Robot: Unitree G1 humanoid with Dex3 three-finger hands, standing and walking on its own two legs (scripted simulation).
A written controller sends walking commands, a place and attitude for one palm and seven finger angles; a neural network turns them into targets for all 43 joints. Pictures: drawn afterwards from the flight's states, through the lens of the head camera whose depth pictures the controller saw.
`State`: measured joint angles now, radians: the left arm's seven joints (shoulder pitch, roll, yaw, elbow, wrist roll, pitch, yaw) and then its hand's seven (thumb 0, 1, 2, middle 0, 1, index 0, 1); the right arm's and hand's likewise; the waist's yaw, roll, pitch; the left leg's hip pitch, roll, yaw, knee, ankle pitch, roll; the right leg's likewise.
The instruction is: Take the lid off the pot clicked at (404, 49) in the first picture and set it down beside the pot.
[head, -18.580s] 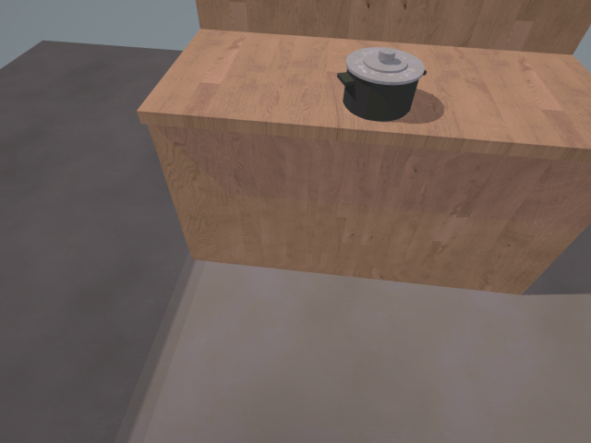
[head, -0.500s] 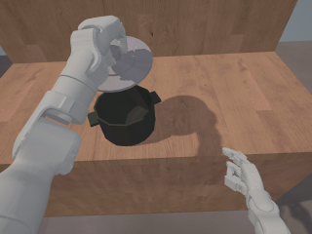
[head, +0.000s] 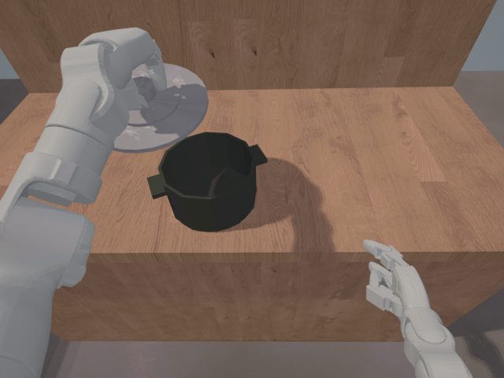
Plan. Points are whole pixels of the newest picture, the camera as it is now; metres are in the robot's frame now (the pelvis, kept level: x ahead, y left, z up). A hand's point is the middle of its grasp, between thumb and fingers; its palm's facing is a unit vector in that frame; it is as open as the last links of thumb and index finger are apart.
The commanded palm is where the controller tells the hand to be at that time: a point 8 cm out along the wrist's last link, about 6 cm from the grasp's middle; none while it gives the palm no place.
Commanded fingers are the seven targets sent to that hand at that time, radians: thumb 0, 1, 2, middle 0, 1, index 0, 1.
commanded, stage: move the lid sideways beside the pot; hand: left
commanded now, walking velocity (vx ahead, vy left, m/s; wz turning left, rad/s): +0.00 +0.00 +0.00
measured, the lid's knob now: (141, 90) +0.49 +0.19 +0.22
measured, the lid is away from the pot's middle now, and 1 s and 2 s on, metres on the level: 0.08 0.19 0.24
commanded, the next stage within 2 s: lower the lid onto the table in 1.44 s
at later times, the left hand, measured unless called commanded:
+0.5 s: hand (92, 94) +0.45 +0.25 +0.24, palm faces -0.20 -0.09 -0.97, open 7.0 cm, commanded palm +0.44 +0.25 +0.31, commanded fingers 0.00 0.75 0.89 -0.89 -1.03 -0.89 -1.02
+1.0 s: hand (60, 100) +0.44 +0.29 +0.24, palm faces -0.23 -0.09 -0.97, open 7.0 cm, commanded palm +0.45 +0.29 +0.31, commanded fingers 0.00 0.75 0.89 -0.89 -1.03 -0.89 -1.02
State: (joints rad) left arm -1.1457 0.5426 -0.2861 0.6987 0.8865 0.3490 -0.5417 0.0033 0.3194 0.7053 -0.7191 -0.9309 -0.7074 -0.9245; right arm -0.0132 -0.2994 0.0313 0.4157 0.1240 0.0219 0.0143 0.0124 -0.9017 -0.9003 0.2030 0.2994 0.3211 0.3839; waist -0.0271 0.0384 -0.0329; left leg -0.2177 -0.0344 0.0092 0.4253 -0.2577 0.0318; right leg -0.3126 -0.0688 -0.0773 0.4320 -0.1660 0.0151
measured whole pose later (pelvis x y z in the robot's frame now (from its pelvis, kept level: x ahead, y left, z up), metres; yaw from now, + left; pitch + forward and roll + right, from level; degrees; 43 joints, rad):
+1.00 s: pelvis +0.00 +0.01 +0.00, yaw +0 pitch +3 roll -1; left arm -1.11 0.75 -0.18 0.75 0.89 0.17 -0.58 0.00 0.32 0.70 -0.72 -0.93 -0.70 -0.93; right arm 0.02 -0.32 0.03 0.39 0.13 0.00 -0.01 0.01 -0.90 -0.90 0.20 0.30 0.30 0.38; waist -0.02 0.02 -0.01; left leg -0.23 -0.03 0.00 0.44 -0.27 0.04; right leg -0.29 -0.06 -0.09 0.38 -0.15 0.02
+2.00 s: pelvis +0.01 +0.01 +0.00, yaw +1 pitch +3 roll -2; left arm -1.05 0.81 -0.12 0.81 0.89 0.10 -0.59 0.00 0.32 0.70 -0.72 -0.93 -0.70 -0.93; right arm 0.04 -0.33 0.04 0.39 0.13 -0.04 -0.02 0.01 -0.90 -0.90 0.21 0.30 0.27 0.36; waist -0.02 0.01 0.01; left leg -0.23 -0.03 -0.01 0.46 -0.28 0.05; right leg -0.28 -0.06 -0.09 0.37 -0.14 0.03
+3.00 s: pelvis +0.01 +0.02 +0.00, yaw +0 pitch +5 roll -2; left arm -0.98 0.76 -0.12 0.91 0.90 -0.03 -0.53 0.00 0.33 0.70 -0.71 -0.93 -0.70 -0.93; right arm 0.05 -0.31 0.04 0.38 0.12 -0.08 -0.04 0.01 -0.90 -0.90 0.21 0.30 0.28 0.36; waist -0.03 0.00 0.01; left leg -0.28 -0.02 0.00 0.52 -0.32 0.05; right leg -0.32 -0.05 -0.08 0.41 -0.16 0.03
